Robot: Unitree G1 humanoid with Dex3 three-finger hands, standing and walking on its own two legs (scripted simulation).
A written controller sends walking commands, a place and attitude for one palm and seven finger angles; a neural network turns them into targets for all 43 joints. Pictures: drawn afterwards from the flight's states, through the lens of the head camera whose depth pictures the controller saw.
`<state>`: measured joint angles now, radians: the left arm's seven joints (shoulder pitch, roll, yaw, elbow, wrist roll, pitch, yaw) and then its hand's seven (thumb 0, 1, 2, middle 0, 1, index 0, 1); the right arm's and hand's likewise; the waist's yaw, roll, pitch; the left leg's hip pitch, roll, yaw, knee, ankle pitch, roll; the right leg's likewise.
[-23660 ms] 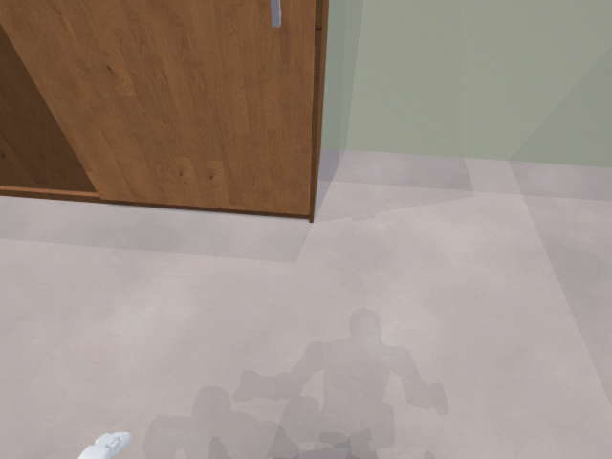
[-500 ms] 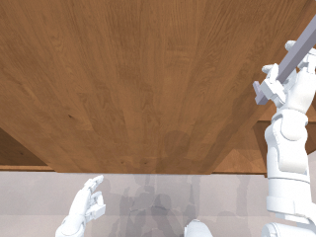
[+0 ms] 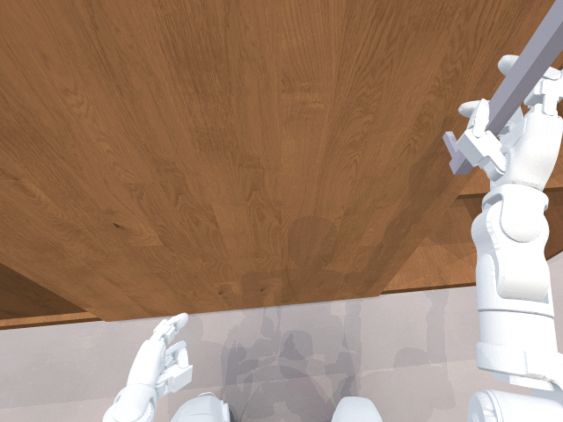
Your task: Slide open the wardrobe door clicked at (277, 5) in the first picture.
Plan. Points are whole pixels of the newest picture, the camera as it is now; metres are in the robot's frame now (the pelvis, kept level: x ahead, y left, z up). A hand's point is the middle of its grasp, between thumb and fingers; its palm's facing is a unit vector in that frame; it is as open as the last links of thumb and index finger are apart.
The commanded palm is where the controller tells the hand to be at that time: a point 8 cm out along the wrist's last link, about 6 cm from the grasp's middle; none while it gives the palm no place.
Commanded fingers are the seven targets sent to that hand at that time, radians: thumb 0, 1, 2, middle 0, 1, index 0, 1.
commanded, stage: step sideways, sliding the door along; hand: right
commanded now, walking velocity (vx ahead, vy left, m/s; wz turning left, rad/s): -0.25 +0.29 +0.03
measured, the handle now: (498, 86) +0.43 -0.28 +0.20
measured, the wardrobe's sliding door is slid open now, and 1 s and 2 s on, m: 0.45 0.67 0.67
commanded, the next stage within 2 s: stop walking and hold the door there in 1.30 s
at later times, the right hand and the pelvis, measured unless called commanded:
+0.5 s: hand (386, 139) +0.39 -0.15 +0.18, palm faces +0.47 +0.88 -0.04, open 7.1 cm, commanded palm +0.35 -0.12 +0.16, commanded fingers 0.00 -0.90 -0.90 0.45 1.40 0.45 1.40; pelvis +0.02 +0.11 +0.01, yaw +1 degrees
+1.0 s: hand (281, 146) +0.38 -0.03 +0.18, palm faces +0.44 +0.90 -0.01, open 7.1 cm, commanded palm +0.34 +0.00 +0.16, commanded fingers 0.00 -0.90 -0.90 0.45 1.40 0.45 1.40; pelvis +0.03 +0.22 +0.01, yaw +1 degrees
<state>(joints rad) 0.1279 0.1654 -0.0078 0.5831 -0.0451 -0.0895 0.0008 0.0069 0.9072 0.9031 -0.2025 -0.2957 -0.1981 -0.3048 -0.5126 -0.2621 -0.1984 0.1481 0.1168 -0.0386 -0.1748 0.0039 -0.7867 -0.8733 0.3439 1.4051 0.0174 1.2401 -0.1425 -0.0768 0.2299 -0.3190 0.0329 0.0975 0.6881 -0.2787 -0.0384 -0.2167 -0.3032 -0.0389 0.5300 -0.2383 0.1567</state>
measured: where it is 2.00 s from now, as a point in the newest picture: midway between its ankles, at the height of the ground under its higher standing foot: outside the picture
